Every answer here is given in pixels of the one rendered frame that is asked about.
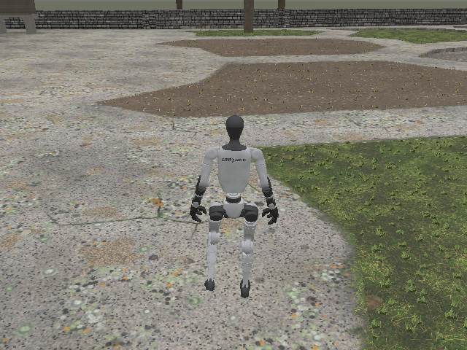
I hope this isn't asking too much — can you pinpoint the robot left forearm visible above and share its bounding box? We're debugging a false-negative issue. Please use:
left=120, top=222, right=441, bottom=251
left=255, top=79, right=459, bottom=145
left=191, top=176, right=206, bottom=208

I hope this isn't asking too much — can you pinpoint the robot left shin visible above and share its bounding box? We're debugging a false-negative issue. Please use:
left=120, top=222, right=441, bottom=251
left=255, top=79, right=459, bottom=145
left=207, top=232, right=217, bottom=281

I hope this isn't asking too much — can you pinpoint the robot left hand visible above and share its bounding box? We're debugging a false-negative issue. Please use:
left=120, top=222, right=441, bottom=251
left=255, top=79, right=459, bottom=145
left=190, top=205, right=207, bottom=222

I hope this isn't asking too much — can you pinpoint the robot left foot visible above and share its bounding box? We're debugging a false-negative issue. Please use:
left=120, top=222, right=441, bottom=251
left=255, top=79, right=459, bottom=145
left=204, top=279, right=215, bottom=291

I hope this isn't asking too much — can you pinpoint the right robot upper arm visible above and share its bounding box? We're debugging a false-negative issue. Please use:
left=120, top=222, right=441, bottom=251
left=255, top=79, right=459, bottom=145
left=250, top=147, right=269, bottom=188

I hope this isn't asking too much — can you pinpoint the left robot upper arm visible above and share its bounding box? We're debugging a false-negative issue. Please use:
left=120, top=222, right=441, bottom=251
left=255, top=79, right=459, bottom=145
left=199, top=147, right=220, bottom=187

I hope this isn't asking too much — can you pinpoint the robot right hand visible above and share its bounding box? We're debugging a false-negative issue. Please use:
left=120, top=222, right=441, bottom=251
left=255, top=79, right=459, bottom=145
left=262, top=207, right=279, bottom=225

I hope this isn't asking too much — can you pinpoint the robot right forearm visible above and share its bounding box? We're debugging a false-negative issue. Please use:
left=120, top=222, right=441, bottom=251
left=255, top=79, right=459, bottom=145
left=262, top=177, right=277, bottom=210

